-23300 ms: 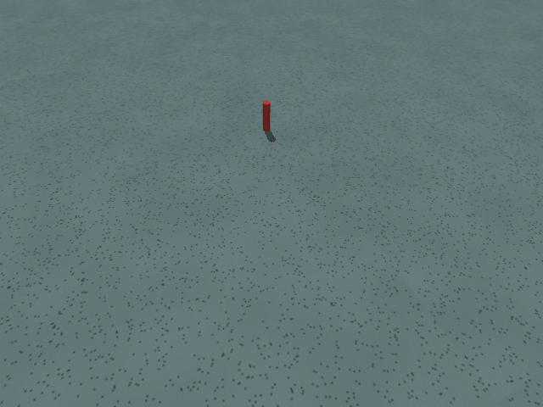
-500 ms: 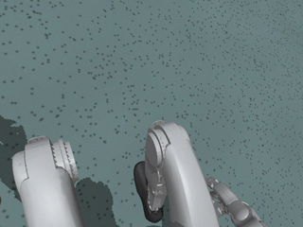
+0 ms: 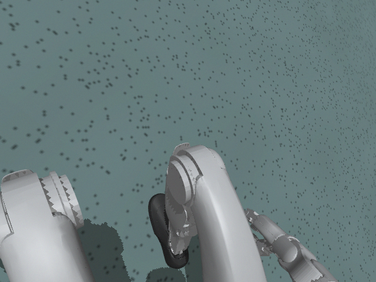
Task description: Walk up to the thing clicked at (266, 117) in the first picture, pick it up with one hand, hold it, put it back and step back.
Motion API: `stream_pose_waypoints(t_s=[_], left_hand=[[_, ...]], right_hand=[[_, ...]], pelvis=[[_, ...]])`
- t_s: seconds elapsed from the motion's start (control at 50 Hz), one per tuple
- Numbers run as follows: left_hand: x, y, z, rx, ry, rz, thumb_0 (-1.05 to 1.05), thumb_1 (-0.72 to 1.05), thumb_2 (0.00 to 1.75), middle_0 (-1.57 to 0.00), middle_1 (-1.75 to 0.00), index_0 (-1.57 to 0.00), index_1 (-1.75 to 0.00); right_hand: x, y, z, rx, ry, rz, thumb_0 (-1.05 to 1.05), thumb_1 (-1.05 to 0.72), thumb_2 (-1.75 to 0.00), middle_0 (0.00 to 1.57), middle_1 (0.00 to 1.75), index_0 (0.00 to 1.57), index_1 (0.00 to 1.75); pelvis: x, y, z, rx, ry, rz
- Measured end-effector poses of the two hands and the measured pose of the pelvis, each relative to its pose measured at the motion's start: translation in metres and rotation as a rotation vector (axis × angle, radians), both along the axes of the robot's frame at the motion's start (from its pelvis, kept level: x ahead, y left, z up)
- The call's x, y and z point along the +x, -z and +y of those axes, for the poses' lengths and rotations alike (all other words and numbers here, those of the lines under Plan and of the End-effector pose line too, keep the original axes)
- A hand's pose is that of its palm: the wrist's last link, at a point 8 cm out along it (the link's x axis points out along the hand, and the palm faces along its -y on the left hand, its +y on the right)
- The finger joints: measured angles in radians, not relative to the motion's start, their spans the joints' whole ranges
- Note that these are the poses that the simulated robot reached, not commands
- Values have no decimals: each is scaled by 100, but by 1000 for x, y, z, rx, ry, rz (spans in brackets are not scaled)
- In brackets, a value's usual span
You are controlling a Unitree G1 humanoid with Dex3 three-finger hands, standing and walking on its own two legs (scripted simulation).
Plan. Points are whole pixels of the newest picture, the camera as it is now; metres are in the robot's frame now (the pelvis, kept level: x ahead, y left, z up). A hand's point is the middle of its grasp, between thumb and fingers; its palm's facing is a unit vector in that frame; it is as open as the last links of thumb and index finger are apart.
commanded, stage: lower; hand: left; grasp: from the side
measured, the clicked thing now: out of the picture +0.42 +0.39 -0.17
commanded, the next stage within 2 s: loosen in 0.64 s
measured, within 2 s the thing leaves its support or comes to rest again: rests again in 0.56 s
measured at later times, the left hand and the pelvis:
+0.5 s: hand out of the picture +0.43 +0.38 -0.15, palm faces +0.57 -0.82 -0.03, open 5.7 cm; pelvis +0.00 +0.01 +0.00, yaw -1 degrees
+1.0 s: hand out of the picture +0.43 +0.38 -0.16, palm faces +0.58 -0.82 -0.02, open 6.0 cm; pelvis -0.01 +0.01 +0.00, yaw -2 degrees
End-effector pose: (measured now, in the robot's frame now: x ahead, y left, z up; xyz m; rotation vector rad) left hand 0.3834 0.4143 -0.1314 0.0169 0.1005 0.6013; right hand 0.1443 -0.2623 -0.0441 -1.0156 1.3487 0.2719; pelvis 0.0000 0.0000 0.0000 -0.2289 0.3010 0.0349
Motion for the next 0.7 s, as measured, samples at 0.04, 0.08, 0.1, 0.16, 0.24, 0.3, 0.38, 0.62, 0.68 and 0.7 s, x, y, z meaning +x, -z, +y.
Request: stream_pose_waypoints(t_s=[0.04, 0.08, 0.1, 0.16, 0.24, 0.3, 0.38, 0.62, 0.68, 0.7], left_hand=[[0, 2, -1, -1, -2, -1, 3, 8, 114, -95, -116, -102, -113], [0, 4, -1, -3, -5, -4, 3, 8, 114, -95, -116, -102, -114], [0, 5, -1, -4, -8, -5, 3, 8, 114, -95, -116, -102, -114], [1, 7, -1, -4, -8, -7, 3, 8, 114, -95, -116, -102, -113], [2, 11, -1, -2, -5, -9, 3, 8, 114, -95, -116, -102, -113], [2, 13, -1, -3, -4, -9, 3, 8, 114, -95, -116, -102, -113], [1, 16, 0, -7, -6, -9, 3, 8, 114, -95, -116, -102, -113], [-2, 22, 0, -9, -5, -8, 3, 8, 114, -95, -116, -102, -113], [-2, 23, -1, -7, -5, -10, 3, 8, 114, -95, -117, -102, -113], [-2, 23, -1, -7, -5, -11, 3, 8, 114, -95, -117, -102, -113]], right_hand=[[1, -1, 1, -4, -10, 0, 0, -89, -89, 21, 30, 20, 30], [1, -1, 1, -7, -18, -1, 0, -89, -89, 21, 30, 20, 30], [2, -2, 2, -9, -22, -2, 0, -89, -89, 21, 30, 20, 30], [3, -3, 3, -14, -34, -5, 0, -89, -89, 21, 30, 20, 30], [5, -4, 5, -20, -47, -6, 0, -89, -89, 21, 30, 20, 30], [6, -5, 7, -23, -56, -7, 0, -89, -89, 21, 30, 20, 30], [8, -6, 10, -29, -68, -8, 0, -89, -89, 21, 30, 20, 30], [16, -10, 16, -39, -108, -19, 0, -88, -89, 21, 30, 20, 30], [17, -11, 17, -42, -117, -25, 0, -88, -89, 21, 30, 20, 30], [18, -11, 18, -42, -120, -28, 0, -88, -89, 21, 30, 20, 30]], pelvis=[[0, 0, 0, -2, 1, -5], [-1, 1, 1, -4, 3, -11], [-1, 1, 1, -5, 4, -14], [-2, 2, 2, -9, 6, -21], [-2, 3, 3, -13, 9, -27], [-2, 3, 3, -18, 11, -30], [-3, 3, 4, -22, 12, -36], [-4, 3, 6, -32, 17, -53], [-5, 4, 6, -34, 18, -59], [-5, 4, 6, -35, 18, -61]])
